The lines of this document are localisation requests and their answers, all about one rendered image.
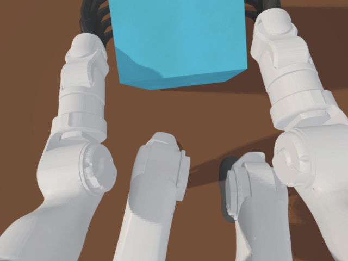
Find right robot shin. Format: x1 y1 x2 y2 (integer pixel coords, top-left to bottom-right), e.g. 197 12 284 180
226 152 288 218

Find robot right hand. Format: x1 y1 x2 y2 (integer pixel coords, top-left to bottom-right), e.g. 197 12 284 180
244 0 281 22

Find carton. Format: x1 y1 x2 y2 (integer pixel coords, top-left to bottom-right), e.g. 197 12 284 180
108 0 247 90

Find right robot forearm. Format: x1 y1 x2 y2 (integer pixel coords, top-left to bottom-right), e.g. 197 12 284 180
250 8 348 131

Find robot left hand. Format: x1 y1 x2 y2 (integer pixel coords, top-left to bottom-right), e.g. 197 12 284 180
79 0 113 49

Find left robot shin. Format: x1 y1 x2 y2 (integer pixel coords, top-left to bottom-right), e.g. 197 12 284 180
130 132 180 187

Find left robot forearm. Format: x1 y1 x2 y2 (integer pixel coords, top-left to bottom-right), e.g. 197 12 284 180
37 33 109 185

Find robot right upper arm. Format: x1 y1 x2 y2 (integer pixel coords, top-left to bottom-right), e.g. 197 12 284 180
272 123 348 261

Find robot shin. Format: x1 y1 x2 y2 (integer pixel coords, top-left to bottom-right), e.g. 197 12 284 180
226 152 288 218
130 132 180 187

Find robot left upper arm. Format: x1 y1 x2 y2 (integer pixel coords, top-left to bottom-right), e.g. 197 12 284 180
0 141 117 261

